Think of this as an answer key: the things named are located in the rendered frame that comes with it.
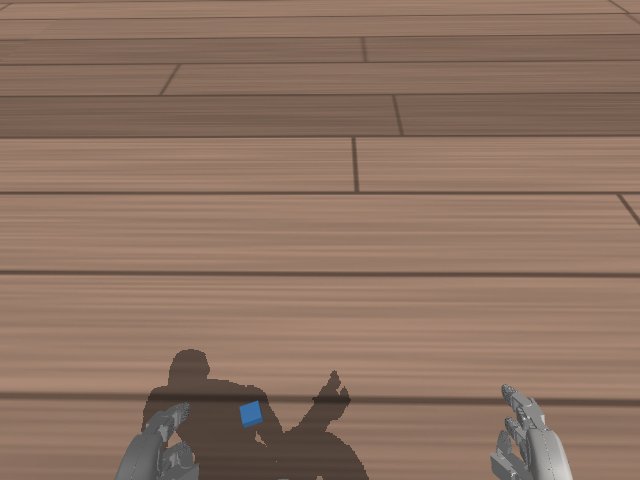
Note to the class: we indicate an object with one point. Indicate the right robot hand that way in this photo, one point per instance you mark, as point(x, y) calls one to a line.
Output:
point(540, 448)

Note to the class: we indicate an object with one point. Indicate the left robot hand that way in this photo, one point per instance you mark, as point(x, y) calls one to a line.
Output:
point(144, 458)

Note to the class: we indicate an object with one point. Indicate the small box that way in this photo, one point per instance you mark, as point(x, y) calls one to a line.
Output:
point(251, 414)

